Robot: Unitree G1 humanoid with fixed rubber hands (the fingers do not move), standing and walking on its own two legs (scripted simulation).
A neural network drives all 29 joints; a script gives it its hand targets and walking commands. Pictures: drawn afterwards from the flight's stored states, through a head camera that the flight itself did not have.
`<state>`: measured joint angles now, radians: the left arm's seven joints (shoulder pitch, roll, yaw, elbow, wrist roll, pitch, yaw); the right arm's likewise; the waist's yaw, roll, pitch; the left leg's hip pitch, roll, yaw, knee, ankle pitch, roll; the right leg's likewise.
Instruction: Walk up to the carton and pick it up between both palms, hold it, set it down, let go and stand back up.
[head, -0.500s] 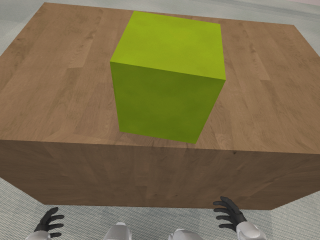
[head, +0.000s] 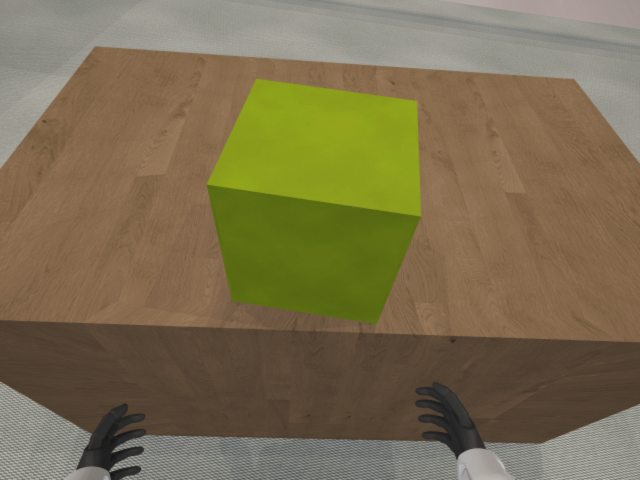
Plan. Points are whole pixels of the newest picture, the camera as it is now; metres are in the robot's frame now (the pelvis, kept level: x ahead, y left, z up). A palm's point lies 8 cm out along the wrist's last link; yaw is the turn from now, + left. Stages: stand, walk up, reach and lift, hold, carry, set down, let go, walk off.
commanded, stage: reach and lift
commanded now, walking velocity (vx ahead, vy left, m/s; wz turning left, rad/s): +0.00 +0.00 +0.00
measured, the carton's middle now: (319, 206) +0.47 +0.03 +0.07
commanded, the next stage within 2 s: none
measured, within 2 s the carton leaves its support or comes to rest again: neither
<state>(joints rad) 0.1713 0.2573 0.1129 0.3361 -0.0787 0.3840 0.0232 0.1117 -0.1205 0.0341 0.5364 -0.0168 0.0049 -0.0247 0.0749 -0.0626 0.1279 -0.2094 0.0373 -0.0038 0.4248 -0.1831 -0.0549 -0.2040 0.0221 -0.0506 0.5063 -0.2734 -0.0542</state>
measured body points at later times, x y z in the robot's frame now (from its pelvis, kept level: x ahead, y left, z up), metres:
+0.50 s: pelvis +0.03 +0.04 +0.01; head +0.03 +0.05 +0.46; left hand +0.20 +0.26 -0.04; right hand +0.21 -0.19 -0.03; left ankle +0.03 +0.16 -0.74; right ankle +0.00 -0.07 -0.74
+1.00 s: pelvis +0.00 +0.03 +0.01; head +0.00 +0.04 +0.46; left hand +0.20 +0.25 +0.01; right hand +0.21 -0.18 +0.02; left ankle +0.03 +0.16 -0.74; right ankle +0.00 -0.07 -0.74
